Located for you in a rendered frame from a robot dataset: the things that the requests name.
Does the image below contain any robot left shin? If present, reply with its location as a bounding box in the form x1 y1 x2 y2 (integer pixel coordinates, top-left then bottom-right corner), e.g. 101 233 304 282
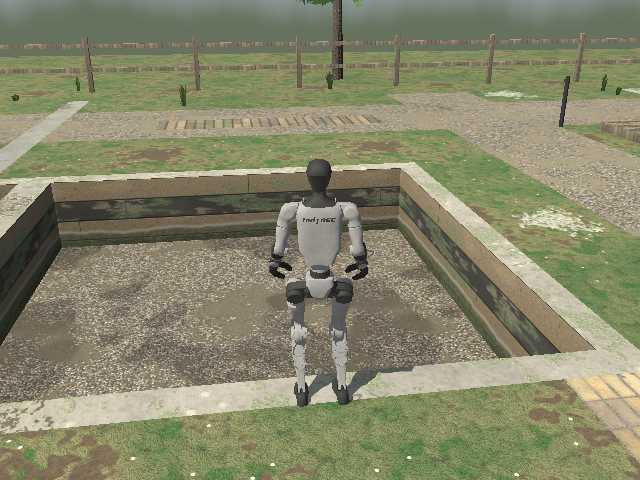
291 326 307 393

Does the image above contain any robot right thigh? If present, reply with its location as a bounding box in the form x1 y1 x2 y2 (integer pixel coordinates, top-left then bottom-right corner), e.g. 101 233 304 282
329 278 354 340

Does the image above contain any robot right forearm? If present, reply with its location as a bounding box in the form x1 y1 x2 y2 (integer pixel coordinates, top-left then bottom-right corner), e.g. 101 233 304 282
354 242 368 269

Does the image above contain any robot left forearm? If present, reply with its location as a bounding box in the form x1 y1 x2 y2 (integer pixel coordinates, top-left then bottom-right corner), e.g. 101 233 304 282
269 241 284 267

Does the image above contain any robot left hand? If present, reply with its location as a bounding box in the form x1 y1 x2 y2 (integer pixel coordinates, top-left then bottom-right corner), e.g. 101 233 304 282
269 262 292 279

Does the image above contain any right robot upper arm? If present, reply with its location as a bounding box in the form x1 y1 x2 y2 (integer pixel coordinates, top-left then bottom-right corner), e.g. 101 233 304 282
340 202 365 257

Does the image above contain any left robot upper arm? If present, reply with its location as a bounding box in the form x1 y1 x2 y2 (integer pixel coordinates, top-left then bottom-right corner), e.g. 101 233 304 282
273 202 299 256

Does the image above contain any robot right hand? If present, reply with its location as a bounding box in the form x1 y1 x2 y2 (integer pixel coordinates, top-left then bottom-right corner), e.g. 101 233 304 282
345 263 368 280

